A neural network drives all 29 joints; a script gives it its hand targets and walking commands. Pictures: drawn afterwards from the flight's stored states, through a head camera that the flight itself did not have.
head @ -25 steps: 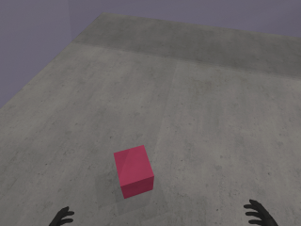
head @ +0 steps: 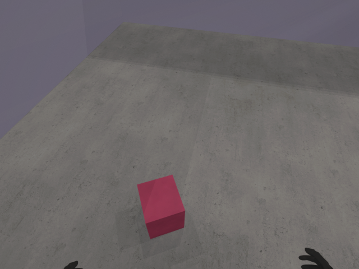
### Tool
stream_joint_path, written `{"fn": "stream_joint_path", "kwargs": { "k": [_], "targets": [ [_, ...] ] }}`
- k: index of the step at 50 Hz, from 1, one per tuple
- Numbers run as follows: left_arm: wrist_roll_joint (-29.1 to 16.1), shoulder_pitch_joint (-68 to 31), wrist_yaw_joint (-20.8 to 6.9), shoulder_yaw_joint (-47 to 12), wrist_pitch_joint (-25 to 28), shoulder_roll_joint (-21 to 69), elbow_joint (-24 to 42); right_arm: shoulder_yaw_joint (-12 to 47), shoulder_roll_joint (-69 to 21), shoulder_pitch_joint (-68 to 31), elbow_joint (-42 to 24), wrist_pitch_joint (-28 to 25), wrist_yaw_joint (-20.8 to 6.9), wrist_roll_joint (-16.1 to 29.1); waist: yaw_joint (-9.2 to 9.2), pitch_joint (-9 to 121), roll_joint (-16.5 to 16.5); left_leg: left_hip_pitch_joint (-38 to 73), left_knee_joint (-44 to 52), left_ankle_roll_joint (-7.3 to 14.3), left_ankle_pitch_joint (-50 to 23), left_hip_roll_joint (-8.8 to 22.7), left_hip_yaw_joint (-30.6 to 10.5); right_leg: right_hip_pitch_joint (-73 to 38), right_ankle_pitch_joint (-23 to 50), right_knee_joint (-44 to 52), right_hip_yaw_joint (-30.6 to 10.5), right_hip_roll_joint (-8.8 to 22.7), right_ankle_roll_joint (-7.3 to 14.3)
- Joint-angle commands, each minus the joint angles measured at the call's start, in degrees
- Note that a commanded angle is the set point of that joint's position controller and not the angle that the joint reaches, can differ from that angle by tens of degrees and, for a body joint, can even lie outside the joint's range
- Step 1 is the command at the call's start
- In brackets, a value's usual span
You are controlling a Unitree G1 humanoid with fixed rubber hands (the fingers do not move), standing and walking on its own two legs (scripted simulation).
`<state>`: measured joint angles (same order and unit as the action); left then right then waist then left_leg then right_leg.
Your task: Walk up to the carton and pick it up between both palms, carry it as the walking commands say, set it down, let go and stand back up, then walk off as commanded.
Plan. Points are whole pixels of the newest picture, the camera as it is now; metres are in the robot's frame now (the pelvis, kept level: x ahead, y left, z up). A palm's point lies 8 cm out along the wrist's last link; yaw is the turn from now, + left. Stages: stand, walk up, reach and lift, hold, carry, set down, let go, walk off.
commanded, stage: stand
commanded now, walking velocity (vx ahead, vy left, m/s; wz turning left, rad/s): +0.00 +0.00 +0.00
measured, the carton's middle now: (161, 206) +0.53 +0.11 -0.66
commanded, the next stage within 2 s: walk off in 0.84 s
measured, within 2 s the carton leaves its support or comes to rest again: neither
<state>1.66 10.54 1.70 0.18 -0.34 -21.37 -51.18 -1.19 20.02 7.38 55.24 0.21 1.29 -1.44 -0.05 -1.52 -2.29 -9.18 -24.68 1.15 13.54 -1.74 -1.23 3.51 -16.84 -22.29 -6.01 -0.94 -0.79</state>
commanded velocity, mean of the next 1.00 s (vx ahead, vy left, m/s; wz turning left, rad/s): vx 0.00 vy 0.00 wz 0.00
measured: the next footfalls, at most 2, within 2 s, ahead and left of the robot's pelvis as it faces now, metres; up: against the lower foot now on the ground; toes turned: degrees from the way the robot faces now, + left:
left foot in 1.72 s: -0.02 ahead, +0.00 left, +0.00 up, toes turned +12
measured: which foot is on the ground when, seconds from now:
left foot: down 0.00-1.00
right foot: down 0.00-1.00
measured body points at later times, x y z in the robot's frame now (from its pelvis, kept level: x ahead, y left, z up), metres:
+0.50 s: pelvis -0.01 +0.00 +0.00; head -0.01 +0.01 +0.45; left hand +0.08 +0.31 -0.12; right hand +0.09 -0.32 -0.11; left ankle +0.00 +0.11 -0.74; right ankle -0.05 -0.14 -0.74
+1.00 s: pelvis -0.02 +0.00 +0.00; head -0.02 +0.01 +0.45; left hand +0.08 +0.31 -0.12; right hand +0.09 -0.32 -0.10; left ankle +0.00 +0.11 -0.74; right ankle -0.05 -0.14 -0.74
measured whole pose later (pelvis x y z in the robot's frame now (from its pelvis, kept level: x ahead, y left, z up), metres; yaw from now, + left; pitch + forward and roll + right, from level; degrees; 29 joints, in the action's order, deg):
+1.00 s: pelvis -0.02 +0.00 +0.00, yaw +0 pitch -2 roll +0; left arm 1.0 8.3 1.0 0.0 0.4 -22.6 -57.4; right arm -0.5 21.8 5.4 60.4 -0.5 0.7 -0.6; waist -0.2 -2.1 -1.4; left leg -8.4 -20.9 1.0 10.1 -1.6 -1.6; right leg 3.0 -13.8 -19.2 -5.7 -0.9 -0.7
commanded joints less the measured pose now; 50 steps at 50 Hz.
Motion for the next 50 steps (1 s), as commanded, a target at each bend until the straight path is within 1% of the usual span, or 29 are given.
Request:
{"fn": "stream_joint_path", "kwargs": {
  "k": [1,14,50],
  "targets": [
    [0.0,-1.2,0.1,1.7,0.7,-8.5,2.1,-1.9,9.9,-2.1,-2.0,-0.6,0.1,0.1,-0.09,1.5,2.1,4.0,3.5,0.2,-12.6,6.6,-5.8,4.7,11.9,3.5,-3.0,5.2,1.2],
    [-0.2,-1.6,-0.1,1.5,1.0,-9.3,-0.6,-1.6,10.7,-2.9,0.3,-0.8,-0.1,0.3,-0.14,0.9,2.0,4.1,5.1,0.3,-10.3,7.1,-6.4,5.0,10.1,4.9,-3.4,5.5,1.4],
    [-0.7,-3.5,-0.5,1.6,1.3,-10.5,-4.0,-1.0,12.0,-4.1,2.9,-1.2,-0.4,0.8,-0.19,1.6,2.2,4.9,6.3,0.6,-12.2,7.7,-6.8,4.2,11.0,6.2,-3.3,6.2,1.9]
  ]
}}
